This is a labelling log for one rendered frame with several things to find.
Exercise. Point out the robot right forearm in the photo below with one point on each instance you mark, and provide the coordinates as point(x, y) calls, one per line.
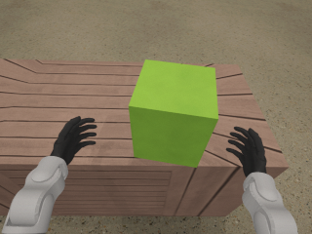
point(265, 205)

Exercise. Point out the pedestal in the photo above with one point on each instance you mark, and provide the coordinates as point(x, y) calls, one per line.
point(39, 96)

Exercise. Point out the carton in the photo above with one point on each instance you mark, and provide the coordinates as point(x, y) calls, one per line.
point(173, 112)

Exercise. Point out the robot right hand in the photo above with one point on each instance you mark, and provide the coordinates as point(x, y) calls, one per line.
point(253, 154)

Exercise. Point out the robot left forearm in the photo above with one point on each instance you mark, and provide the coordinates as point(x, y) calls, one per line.
point(31, 209)

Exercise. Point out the robot left hand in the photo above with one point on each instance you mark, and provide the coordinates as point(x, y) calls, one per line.
point(68, 142)

